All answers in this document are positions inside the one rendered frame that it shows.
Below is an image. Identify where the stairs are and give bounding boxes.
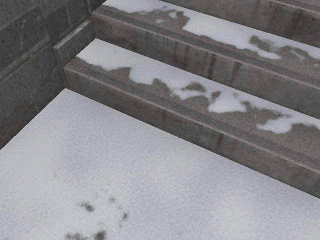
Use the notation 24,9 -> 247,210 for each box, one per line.
63,0 -> 320,199

